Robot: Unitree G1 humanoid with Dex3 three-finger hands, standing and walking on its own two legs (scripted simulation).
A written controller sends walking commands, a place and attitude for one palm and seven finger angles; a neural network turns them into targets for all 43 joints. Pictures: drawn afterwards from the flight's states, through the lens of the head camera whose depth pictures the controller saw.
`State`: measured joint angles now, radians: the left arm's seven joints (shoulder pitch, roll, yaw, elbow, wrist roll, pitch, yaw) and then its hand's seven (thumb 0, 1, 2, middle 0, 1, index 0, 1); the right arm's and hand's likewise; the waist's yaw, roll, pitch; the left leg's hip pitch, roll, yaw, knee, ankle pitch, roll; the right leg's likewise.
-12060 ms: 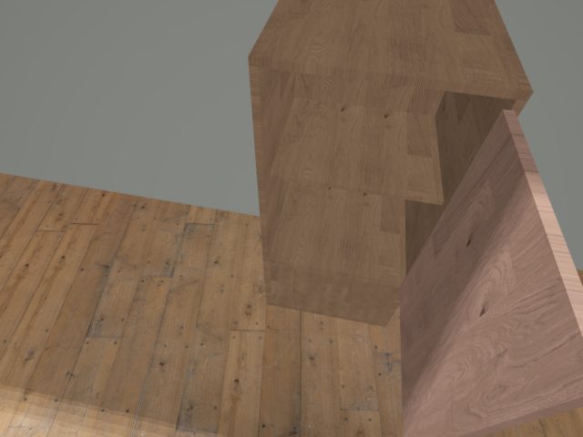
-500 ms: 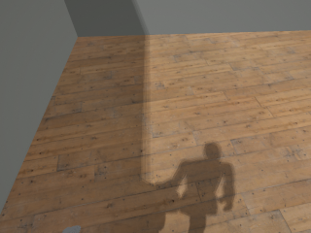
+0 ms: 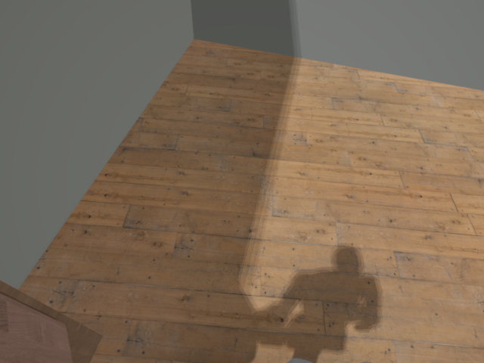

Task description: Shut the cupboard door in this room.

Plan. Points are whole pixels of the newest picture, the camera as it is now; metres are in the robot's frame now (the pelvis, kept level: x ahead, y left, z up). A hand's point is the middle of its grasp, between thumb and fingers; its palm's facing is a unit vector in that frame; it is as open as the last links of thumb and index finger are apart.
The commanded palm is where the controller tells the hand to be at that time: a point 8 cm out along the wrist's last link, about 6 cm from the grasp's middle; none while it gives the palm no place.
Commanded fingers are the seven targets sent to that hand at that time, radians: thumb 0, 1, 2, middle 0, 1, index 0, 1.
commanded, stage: turn or walk to find it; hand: left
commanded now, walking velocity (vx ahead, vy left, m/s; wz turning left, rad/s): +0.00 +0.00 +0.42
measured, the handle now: out of the picture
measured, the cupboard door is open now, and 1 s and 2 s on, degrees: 43 39 39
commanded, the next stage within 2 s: stand and wait in 1.96 s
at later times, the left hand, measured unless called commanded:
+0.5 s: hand out of the picture +0.02 +0.16 -0.15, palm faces +0.25 -0.94 -0.23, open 7.4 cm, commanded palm none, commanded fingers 0.00 0.90 0.90 -0.20 -0.30 -0.20 -0.30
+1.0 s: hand out of the picture -0.04 +0.17 -0.15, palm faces +0.45 -0.84 -0.29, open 7.4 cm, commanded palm none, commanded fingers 0.00 0.90 0.90 -0.20 -0.30 -0.20 -0.30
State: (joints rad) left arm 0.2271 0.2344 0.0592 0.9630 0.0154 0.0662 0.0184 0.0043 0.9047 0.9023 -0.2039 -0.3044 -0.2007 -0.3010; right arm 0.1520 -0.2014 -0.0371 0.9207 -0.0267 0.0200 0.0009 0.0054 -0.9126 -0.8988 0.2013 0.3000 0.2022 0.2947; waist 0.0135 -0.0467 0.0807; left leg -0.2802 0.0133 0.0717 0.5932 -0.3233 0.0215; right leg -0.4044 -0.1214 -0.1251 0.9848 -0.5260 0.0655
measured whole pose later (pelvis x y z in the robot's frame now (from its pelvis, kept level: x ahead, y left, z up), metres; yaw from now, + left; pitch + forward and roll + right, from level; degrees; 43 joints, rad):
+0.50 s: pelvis -0.01 -0.03 +0.01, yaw +14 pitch +0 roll +2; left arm 0.21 0.18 0.03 0.92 0.03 0.01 0.02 0.00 0.90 0.90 -0.21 -0.30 -0.20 -0.30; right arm 0.19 -0.24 -0.06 0.97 -0.02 0.07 0.02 0.01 -0.91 -0.90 0.20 0.30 0.20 0.29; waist 0.00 -0.01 0.09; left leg -0.39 0.03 0.04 0.90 -0.46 -0.06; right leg -0.22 -0.13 -0.22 0.54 -0.31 0.00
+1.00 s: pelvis -0.02 -0.05 +0.00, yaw +26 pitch +0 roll +1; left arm 0.20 0.20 0.04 0.91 0.02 0.01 0.02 0.00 0.90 0.90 -0.20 -0.30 -0.20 -0.30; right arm 0.19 -0.22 -0.06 0.94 -0.02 0.06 0.01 0.01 -0.91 -0.90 0.20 0.30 0.21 0.30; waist 0.00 0.05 0.06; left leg -0.40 -0.01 -0.04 0.80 -0.42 -0.02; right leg -0.28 -0.07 -0.13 0.61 -0.32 0.00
